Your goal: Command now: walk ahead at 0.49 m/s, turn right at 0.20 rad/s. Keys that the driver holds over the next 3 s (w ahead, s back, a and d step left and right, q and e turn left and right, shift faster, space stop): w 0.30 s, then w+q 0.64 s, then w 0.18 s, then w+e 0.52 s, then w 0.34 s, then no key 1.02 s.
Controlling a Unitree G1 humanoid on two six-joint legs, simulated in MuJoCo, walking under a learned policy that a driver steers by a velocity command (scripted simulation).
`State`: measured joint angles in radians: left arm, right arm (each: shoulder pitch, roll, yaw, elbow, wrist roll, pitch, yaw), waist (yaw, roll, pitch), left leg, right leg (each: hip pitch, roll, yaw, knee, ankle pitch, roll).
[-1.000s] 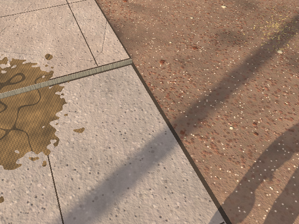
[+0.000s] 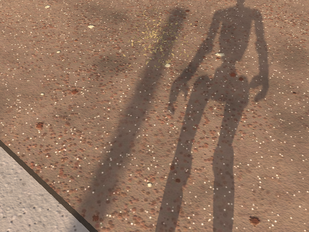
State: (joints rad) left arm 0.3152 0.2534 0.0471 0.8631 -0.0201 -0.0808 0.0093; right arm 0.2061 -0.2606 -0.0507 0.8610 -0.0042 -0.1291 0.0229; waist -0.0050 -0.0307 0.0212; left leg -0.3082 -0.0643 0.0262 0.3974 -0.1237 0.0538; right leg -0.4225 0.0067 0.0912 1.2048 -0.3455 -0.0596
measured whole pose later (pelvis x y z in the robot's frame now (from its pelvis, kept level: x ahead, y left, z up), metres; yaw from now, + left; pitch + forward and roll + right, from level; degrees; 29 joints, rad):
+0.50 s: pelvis +0.27 -0.07 +0.00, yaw +3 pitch +2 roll +0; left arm 0.19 0.24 0.04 0.78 0.00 -0.11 -0.02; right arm 0.32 -0.29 -0.04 0.91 0.03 -0.08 0.00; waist -0.01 0.04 0.01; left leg -0.46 0.05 -0.05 1.16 -0.33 0.03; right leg -0.31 0.00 -0.09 0.45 -0.17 -0.05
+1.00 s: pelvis +0.53 +0.01 -0.02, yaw +19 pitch +2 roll +0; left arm 0.29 0.27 0.05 0.87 -0.03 -0.09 0.01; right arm 0.12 -0.27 -0.07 0.71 0.02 -0.05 0.04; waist 0.02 0.00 0.06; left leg -0.47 -0.06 0.06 0.63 -0.21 0.11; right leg -0.24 -0.06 -0.04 1.17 -0.47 0.00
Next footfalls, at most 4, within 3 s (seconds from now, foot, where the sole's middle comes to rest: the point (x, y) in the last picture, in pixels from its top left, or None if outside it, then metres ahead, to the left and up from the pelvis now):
0.36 right None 0.36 -0.16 -0.78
0.92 left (136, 199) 0.62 0.11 -0.78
1.48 right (157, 131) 0.99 0.01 -0.78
1.98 left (115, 97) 1.24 0.25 -0.78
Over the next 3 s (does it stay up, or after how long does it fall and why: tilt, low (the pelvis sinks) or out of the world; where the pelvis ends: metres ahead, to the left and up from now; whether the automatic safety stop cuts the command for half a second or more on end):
stays up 1.26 0.13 -0.01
